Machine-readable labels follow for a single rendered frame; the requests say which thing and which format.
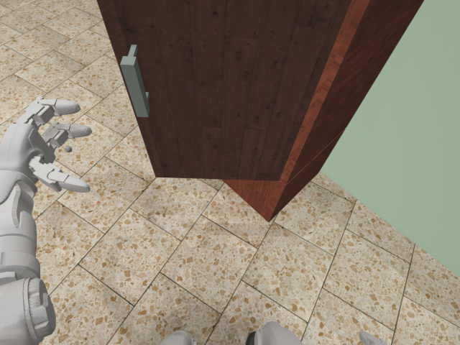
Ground right robot thigh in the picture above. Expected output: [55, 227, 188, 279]
[254, 326, 303, 345]

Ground cupboard door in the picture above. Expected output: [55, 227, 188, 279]
[97, 0, 351, 181]

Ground robot right shin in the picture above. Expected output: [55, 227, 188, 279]
[262, 321, 280, 329]

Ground right robot hand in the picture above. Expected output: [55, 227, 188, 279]
[359, 331, 387, 345]

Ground robot left forearm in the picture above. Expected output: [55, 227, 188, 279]
[0, 170, 40, 285]

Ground handle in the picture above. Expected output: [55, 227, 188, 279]
[120, 45, 150, 117]

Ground left robot hand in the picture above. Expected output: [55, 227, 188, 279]
[0, 97, 92, 193]

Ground left robot upper arm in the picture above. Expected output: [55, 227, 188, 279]
[0, 277, 56, 345]

